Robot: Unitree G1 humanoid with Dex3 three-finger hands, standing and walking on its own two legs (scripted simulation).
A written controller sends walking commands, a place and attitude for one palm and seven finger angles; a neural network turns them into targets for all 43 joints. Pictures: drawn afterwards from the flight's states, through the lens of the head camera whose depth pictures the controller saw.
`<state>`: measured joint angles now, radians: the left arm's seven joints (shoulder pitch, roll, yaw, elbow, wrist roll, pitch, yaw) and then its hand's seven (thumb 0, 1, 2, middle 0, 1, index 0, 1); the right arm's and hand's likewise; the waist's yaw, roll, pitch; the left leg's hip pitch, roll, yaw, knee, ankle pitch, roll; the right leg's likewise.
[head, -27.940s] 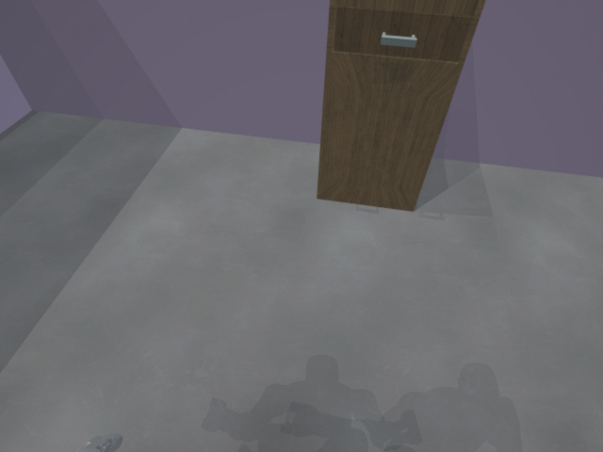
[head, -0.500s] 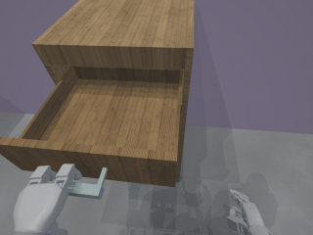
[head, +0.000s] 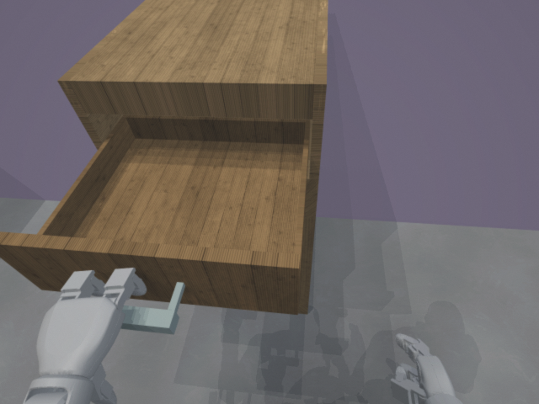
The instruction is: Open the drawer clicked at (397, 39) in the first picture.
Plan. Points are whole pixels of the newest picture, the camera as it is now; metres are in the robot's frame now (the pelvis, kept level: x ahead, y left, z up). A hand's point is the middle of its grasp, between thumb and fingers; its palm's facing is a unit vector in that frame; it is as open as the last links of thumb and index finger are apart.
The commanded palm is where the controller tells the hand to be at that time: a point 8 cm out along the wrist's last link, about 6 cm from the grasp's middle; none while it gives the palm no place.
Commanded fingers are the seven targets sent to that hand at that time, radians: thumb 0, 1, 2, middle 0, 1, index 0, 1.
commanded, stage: lift the hand off the handle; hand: left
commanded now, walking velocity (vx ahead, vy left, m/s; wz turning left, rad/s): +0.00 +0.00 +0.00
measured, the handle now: (140, 302) +0.23 +0.21 +0.06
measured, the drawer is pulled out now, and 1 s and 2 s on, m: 0.30 0.30 0.30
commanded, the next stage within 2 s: draw the hand back to the body in 1.18 s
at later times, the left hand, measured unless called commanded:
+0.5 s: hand (74, 311) +0.19 +0.25 +0.12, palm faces +0.10 -0.05 -0.99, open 13.6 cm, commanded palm +0.16 +0.24 +0.18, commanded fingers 0.00 -0.50 0.30 -0.30 -1.20 -0.30 -1.20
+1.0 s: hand (47, 274) +0.20 +0.25 +0.19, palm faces +0.17 -0.08 -0.98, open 13.8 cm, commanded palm +0.15 +0.24 +0.25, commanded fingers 0.00 -0.50 0.30 -0.30 -1.20 -0.30 -1.20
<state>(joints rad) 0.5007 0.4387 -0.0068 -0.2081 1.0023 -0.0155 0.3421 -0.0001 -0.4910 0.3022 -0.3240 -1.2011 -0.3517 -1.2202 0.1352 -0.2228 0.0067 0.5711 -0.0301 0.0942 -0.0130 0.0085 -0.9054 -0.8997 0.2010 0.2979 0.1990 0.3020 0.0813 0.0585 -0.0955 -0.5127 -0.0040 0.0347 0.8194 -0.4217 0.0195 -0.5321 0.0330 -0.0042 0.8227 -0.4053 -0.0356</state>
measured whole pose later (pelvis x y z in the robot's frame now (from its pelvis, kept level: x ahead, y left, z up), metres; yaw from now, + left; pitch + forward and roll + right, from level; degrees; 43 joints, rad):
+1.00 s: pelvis +0.01 +0.02 +0.03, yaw +1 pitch -2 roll +0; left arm 0.41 0.56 0.07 -0.59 0.81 0.13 -0.01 0.00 -0.49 0.30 -0.32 -1.20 -0.32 -1.20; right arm 0.10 -0.26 0.05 0.54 0.03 0.13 0.00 0.01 -0.91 -0.90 0.20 0.30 0.20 0.30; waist 0.11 0.12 -0.03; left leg -0.18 -0.03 0.02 0.50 -0.28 0.04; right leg -0.18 0.01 -0.01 0.48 -0.26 -0.01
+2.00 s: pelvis +0.01 +0.00 +0.03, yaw +2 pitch -3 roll -1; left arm 0.50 0.47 0.31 -0.56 0.12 -0.09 0.05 0.00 -0.46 0.31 -0.32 -1.18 -0.32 -1.18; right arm 0.15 -0.24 0.03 0.54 0.04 -0.03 -0.05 0.01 -0.91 -0.90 0.20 0.30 0.20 0.30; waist 0.07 0.11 0.02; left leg -0.19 -0.01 0.00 0.53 -0.30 0.02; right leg -0.18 0.03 -0.04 0.50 -0.28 -0.03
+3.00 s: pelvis +0.02 -0.01 +0.04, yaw +2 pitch -3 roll +0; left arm 0.53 0.36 0.33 -0.56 -0.08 -0.13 0.11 0.01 0.87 0.89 -0.21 -0.31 -0.22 -0.32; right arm 0.18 -0.22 0.02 0.63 0.03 -0.12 -0.07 0.01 -0.90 -0.90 0.20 0.30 0.20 0.30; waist 0.06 0.08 -0.01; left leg -0.13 0.00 -0.01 0.47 -0.29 0.00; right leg -0.13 0.04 -0.05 0.45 -0.28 -0.05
